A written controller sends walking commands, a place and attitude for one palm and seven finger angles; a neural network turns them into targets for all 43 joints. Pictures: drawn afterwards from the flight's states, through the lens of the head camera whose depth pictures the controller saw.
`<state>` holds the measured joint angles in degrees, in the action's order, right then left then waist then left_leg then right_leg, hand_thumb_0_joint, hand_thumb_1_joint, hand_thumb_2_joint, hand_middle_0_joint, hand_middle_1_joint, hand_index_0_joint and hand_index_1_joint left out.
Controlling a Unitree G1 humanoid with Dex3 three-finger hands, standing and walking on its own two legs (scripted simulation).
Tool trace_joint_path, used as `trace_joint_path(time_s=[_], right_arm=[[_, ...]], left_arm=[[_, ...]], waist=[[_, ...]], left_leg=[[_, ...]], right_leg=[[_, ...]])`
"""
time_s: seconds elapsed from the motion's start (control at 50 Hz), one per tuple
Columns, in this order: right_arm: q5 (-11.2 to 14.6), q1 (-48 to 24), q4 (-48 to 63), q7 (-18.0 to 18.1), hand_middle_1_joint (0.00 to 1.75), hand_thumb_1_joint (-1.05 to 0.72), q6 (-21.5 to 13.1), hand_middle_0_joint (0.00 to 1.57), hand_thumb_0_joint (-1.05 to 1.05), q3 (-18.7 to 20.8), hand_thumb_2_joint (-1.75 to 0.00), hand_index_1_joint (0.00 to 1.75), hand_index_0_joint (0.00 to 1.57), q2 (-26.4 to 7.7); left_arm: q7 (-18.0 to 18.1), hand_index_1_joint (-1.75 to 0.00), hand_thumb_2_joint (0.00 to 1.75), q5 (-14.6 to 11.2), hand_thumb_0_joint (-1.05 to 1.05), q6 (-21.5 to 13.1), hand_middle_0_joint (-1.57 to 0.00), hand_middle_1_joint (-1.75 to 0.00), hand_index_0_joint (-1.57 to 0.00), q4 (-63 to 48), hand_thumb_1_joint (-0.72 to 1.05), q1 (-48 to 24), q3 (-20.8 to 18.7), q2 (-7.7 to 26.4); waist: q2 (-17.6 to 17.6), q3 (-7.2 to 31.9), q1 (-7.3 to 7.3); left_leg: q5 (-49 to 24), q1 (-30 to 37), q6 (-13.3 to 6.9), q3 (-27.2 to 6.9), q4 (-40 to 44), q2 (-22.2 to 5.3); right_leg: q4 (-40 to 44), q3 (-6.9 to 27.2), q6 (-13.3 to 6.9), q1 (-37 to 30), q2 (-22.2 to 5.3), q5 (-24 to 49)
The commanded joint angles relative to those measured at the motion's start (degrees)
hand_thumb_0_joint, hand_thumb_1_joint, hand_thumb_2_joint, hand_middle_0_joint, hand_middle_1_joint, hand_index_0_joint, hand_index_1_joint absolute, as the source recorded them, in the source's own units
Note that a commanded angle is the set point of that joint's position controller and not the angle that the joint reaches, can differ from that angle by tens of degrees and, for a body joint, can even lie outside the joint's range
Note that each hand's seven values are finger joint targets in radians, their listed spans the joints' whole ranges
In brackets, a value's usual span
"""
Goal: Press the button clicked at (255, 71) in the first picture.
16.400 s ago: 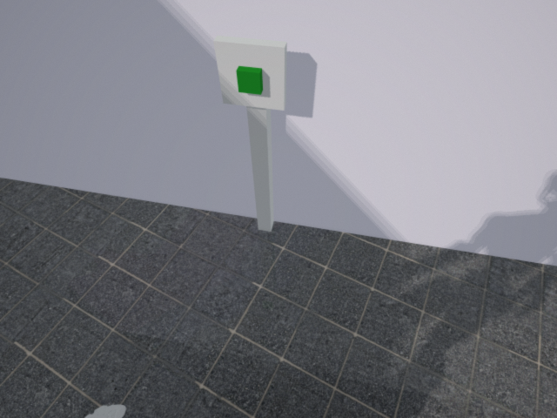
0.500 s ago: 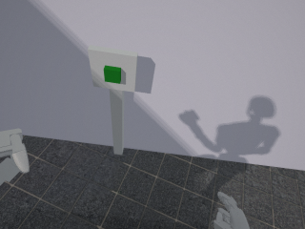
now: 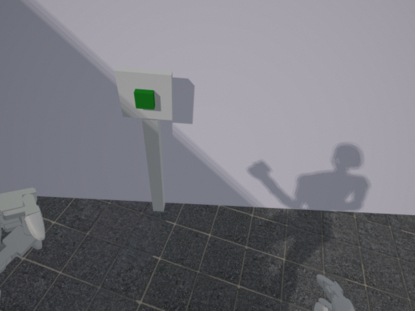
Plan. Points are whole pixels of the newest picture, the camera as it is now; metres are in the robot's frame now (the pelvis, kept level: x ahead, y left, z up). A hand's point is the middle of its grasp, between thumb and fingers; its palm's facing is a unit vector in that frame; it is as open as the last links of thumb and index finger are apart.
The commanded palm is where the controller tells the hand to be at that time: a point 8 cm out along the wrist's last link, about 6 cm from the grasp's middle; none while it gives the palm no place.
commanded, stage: stop stepping back and stand still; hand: left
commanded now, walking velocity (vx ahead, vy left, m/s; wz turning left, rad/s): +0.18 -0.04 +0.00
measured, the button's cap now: (145, 98) +0.77 +0.23 -0.01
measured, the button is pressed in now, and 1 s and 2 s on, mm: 0 0 0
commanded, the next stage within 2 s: let the arm hang, fingers relaxed in 0.42 s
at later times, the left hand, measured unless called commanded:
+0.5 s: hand (15, 268) +0.14 +0.24 +0.17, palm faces +0.39 -0.81 -0.43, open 3.1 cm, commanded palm none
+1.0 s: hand out of the picture -0.10 +0.19 -0.17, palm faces +0.11 -0.97 -0.22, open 4.5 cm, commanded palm none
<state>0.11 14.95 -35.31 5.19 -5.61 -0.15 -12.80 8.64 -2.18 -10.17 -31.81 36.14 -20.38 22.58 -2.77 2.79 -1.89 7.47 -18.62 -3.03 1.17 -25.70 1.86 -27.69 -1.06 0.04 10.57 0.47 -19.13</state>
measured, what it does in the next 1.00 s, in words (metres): steps on the spot: right foot, then left foot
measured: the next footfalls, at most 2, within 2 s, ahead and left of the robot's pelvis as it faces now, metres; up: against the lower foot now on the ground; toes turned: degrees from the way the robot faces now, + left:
right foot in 0.52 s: +0.00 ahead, -0.09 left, +0.00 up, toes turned -3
left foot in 0.70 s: +0.02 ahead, +0.13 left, +0.00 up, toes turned +8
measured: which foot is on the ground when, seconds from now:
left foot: down 0.00-0.52, up 0.54-0.68, down 0.70-1.00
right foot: down 0.00-0.28, up 0.30-0.50, down 0.52-1.00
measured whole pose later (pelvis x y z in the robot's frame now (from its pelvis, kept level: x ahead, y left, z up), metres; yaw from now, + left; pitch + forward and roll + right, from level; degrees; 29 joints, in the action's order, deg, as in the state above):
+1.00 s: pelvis -0.04 +0.00 +0.00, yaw +5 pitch -2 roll -1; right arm -1.4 19.1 -59.9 1.6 2.1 0.1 -8.8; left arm 0.9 0.7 1.6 61.4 20.8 -1.2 11.9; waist -0.1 -3.2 0.2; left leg 11.7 -14.5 0.0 2.5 -27.7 -2.2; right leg -25.8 -8.6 -2.4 9.4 -0.1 -14.9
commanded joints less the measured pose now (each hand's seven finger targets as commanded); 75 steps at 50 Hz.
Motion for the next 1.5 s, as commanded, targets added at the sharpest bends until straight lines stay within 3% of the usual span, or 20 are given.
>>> trace_joint_path(time_s=[0.0, 0.06, 0.14, 0.18, 0.22, 0.26, 0.28, 0.32, 0.4, 0.44, 0.46, 0.48, 0.5, 0.52, 0.56, 0.62, 0.68, 0.74, 1.1, 1.48], right_arm=[[-0.3, -8.0, 10.0, -0.2, 0.30, -0.90, -4.5, 0.20, 0.00, 2.1, -0.90, 0.30, 0.20, -6.4], [-0.7, -7.4, 9.6, -0.5, 0.30, -0.90, -3.7, 0.20, 0.00, 2.7, -0.90, 0.30, 0.20, -6.0], [-0.9, -6.4, 7.0, -0.3, 0.30, -0.90, -1.7, 0.20, 0.00, 2.9, -0.90, 0.30, 0.20, -6.0], [-0.8, -6.7, 6.2, -0.2, 0.30, -0.90, -1.9, 0.20, 0.00, 2.4, -0.90, 0.30, 0.20, -6.0], [-1.0, -6.9, 6.1, 0.6, 0.30, -0.90, -2.0, 0.20, 0.00, 1.5, -0.90, 0.30, 0.20, -6.3], [-0.6, -6.3, 8.2, 0.4, 0.30, -0.90, -3.4, 0.20, 0.00, 1.7, -0.90, 0.30, 0.20, -7.2], [-0.9, -6.4, 7.6, 0.2, 0.30, -0.90, -4.1, 0.20, 0.00, 1.2, -0.90, 0.30, 0.20, -5.4], [-0.9, -9.0, 8.5, -1.0, 0.30, -0.90, -5.0, 0.20, 0.00, 1.1, -0.90, 0.30, 0.20, -4.4], [-1.1, -8.2, 8.7, -1.6, 0.30, -0.90, -4.7, 0.20, 0.00, 0.8, -0.90, 0.30, 0.20, -4.6], [-1.3, -7.7, 8.8, -1.2, 0.30, -0.90, -3.2, 0.20, 0.00, 1.3, -0.90, 0.30, 0.20, -4.9], [-1.3, -7.3, 8.9, -1.1, 0.30, -0.90, -2.4, 0.20, 0.00, 1.5, -0.90, 0.30, 0.20, -4.6], [-1.5, -7.1, 8.9, -1.2, 0.30, -0.90, -1.5, 0.20, 0.00, 1.7, -0.90, 0.30, 0.20, -4.2], [-0.7, -5.2, -1.4, -5.8, 0.30, -0.90, -2.5, 0.20, 0.00, 3.5, -0.90, 0.30, 0.20, -8.5], [-0.5, -1.7, -3.2, -6.1, 0.30, -0.90, -0.2, 0.20, 0.00, 4.1, -0.90, 0.30, 0.20, -4.7], [-0.5, 1.0, -2.1, -6.0, 0.30, -0.90, 4.4, 0.20, 0.00, 2.9, -0.90, 0.30, 0.20, -4.0], [-2.1, -0.6, -2.3, -5.9, 0.30, -0.90, 5.6, 0.20, 0.00, 3.0, -0.90, 0.30, 0.20, -4.7], [-2.5, -0.5, -6.3, -5.1, 0.30, -0.90, 5.4, 0.20, 0.00, 2.6, -0.90, 0.30, 0.20, -6.1], [-2.2, -0.5, -12.0, -4.3, 0.30, -0.90, 5.6, 0.20, 0.00, 1.5, -0.90, 0.30, 0.20, -5.0], [-1.0, 7.4, -27.3, -2.9, 0.30, -0.90, 6.1, 0.20, 0.00, 0.9, -0.90, 0.30, 0.20, 0.8], [-1.4, 9.3, -28.5, -2.7, 0.30, -0.90, 5.9, 0.20, 0.00, 1.3, -0.90, 0.30, 0.20, 3.5]], left_arm=[[1.0, -1.50, 0.90, 0.3, 0.00, -4.2, -1.30, -1.50, -1.30, -13.2, 0.90, 0.8, -6.1, 8.0], [1.0, -1.50, 0.90, -0.1, 0.00, -3.9, -1.30, -1.50, -1.30, -12.0, 0.90, 1.2, -6.0, 7.7], [1.6, -1.50, 0.90, -0.1, 0.00, -3.3, -1.30, -1.50, -1.30, -10.5, 0.90, -5.4, -5.1, 7.4], [1.8, -1.50, 0.90, 0.3, 0.00, -3.3, -1.30, -1.50, -1.30, -9.8, 0.90, -12.3, -3.5, 6.9], [1.9, -1.50, 0.90, 1.1, 0.00, -2.9, -1.30, -1.50, -1.30, -7.7, 0.90, -13.9, -2.4, 5.9], [1.8, -1.50, 0.90, 1.3, 0.00, -3.9, -1.30, -1.50, -1.30, -13.5, 0.90, -15.0, -3.0, 6.2], [1.6, -1.50, 0.90, 1.4, 0.00, -4.6, -1.30, -1.50, -1.30, -14.7, 0.90, -15.2, -5.6, 9.7], [1.3, -1.50, 0.90, 1.6, 0.00, -4.1, -1.30, -1.50, -1.30, -14.1, 0.90, -9.6, -5.7, 8.8], [1.3, -1.50, 0.90, 0.9, 0.00, -3.4, -1.30, -1.50, -1.30, -13.9, 0.90, -1.1, -4.9, 7.2], [1.3, -1.50, 0.90, 1.1, 0.00, -2.6, -1.30, -1.50, -1.30, -12.5, 0.90, -0.4, -5.3, 7.4], [1.2, -1.50, 0.90, 1.1, 0.00, -2.3, -1.30, -1.50, -1.30, -12.2, 0.90, -1.0, -5.6, 7.9], [1.1, -1.50, 0.90, 0.8, 0.00, -2.0, -1.30, -1.50, -1.30, -10.4, 0.90, 0.1, -7.1, 9.1], [-6.6, -1.50, 0.90, 6.0, 0.00, 6.4, -1.30, -1.50, -1.30, 35.1, 0.90, -5.0, 12.1, -1.7], [-7.3, -1.46, 0.90, 5.2, 0.00, 9.5, -1.26, -1.46, -1.26, 37.1, 0.90, -7.9, 12.7, -3.0], [-7.6, -1.38, 0.90, 4.4, 0.00, 10.3, -1.19, -1.38, -1.19, 39.5, 0.90, -14.2, 14.1, -4.2], [-7.7, -1.26, 0.90, 4.4, 0.00, 10.6, -1.08, -1.26, -1.08, 51.3, 0.90, -16.7, 15.3, -3.6], [-8.0, -1.14, 0.90, 3.9, 0.00, 10.9, -0.97, -1.14, -0.97, 62.2, 0.90, -18.0, 16.5, -4.0], [-8.0, -1.02, 0.90, 3.3, 0.00, 11.2, -0.86, -1.02, -0.86, 72.8, 0.90, -19.3, 17.1, -4.2], [-6.7, -0.30, 0.90, 2.5, 0.00, 9.7, -0.20, -0.30, -0.20, 96.7, 0.90, -12.7, 19.4, -9.1], [-6.1, -0.30, 0.90, 2.9, 0.00, 9.8, -0.20, -0.30, -0.20, 97.0, 0.90, -12.5, 18.5, -11.9]], waist=[[11.2, -0.1, 1.38], [6.1, 1.0, 0.85], [-6.6, -3.1, 0.27], [-4.3, -5.1, -0.65], [4.2, -7.7, -0.73], [22.5, -6.0, -0.29], [23.0, -4.0, -0.24], [11.2, -4.5, 1.48], [16.2, -1.7, 1.89], [12.3, -0.9, 1.80], [5.5, -1.5, 1.35], [-4.2, -1.5, 1.20], [-5.0, -1.5, -0.25], [-4.2, 4.7, -0.96], [-9.2, -1.3, -0.56], [-12.9, -5.6, 0.55], [-0.8, -2.7, 1.45], [12.8, -6.2, 1.81], [2.3, -7.6, 1.57], [3.7, -10.3, 1.84]], left_leg=[[27.5, -7.1, 1.4, -11.2, 16.1, -7.7], [21.6, -2.0, 2.5, -6.0, 5.8, -4.2], [11.2, -1.8, 2.9, -1.2, -23.0, -2.0], [14.8, 3.8, 2.0, -2.5, -19.5, -4.6], [21.3, 5.8, 0.6, -3.6, -5.9, -5.2], [37.9, 2.2, -5.5, -29.3, 17.0, -17.4], [46.0, -0.9, -5.1, -35.1, 22.2, -20.1], [38.9, -5.9, -5.7, -29.4, 20.7, -18.9], [31.0, -12.1, -2.1, -12.7, 18.5, -13.4], [29.4, -14.0, 0.4, -8.1, 11.6, -9.8], [23.9, -13.5, 1.5, -4.6, 1.8, -6.3], [16.7, -12.6, 2.7, -2.1, -13.5, -2.9], [13.1, -15.2, 3.6, 0.2, -23.9, -5.8], [19.8, -8.7, 4.2, -2.9, -25.1, -5.9], [18.2, -5.7, 3.8, 0.8, -24.1, -3.1], [13.4, -4.1, 2.4, 1.3, -13.5, -2.3], [-8.7, 4.2, 0.3, -5.3, -5.1, -7.9], [1.3, -1.1, -0.3, -6.4, 1.1, -8.9], [1.5, 7.3, 1.0, -2.0, 4.9, -7.9], [6.6, 3.4, 1.0, -2.2, 6.7, -7.6]], right_leg=[[3.8, -2.0, -0.8, -5.5, 1.1, -4.9], [9.2, 1.4, -3.4, 0.8, -2.0, -12.0], [17.3, 18.1, -11.5, 14.7, -16.1, -23.2], [13.9, 13.1, -9.5, 21.8, -15.9, -24.1], [3.2, 4.7, -5.7, 24.1, -8.5, -24.8], [-23.4, -3.8, -0.5, 20.6, 3.5, -13.2], [-33.8, 0.3, -0.6, 20.1, 2.3, -12.6], [-34.1, 2.0, -1.0, 16.0, -0.2, -7.7], [-12.6, -5.6, -1.3, -2.2, 1.9, -8.5], [1.1, -4.9, -2.1, -9.8, 1.7, -7.4], [8.7, 1.6, -3.7, -8.4, -2.2, -7.0], [16.5, 17.3, -7.6, -2.4, -12.2, -11.3], [6.0, 13.0, -10.0, 0.9, -24.7, 27.6], [1.8, 12.7, -12.0, 2.2, -19.9, 27.9], [4.2, 5.6, -9.6, 9.9, -14.8, 6.3], [0.5, 2.4, -7.4, 5.4, -13.3, 23.4], [-2.9, -0.6, -2.3, 6.2, -8.0, 15.8], [0.6, -0.8, -2.2, 3.2, -5.4, 2.1], [10.5, -0.2, -3.3, 2.2, -7.2, 5.4], [8.8, -0.1, -3.0, 2.9, -6.3, 3.6]])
